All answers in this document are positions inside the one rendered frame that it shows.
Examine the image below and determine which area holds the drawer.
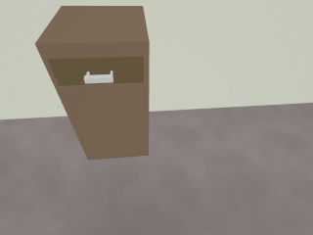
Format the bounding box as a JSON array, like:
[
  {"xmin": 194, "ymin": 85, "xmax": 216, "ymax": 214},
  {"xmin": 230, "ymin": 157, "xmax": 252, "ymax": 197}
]
[{"xmin": 49, "ymin": 56, "xmax": 145, "ymax": 86}]

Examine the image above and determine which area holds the cabinet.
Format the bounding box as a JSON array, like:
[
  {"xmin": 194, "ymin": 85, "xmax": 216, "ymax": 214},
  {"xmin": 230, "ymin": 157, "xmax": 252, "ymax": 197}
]
[{"xmin": 35, "ymin": 6, "xmax": 150, "ymax": 161}]

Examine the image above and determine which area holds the handle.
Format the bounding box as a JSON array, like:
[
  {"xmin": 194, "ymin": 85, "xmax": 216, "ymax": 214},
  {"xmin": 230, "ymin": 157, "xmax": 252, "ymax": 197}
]
[{"xmin": 83, "ymin": 70, "xmax": 113, "ymax": 84}]

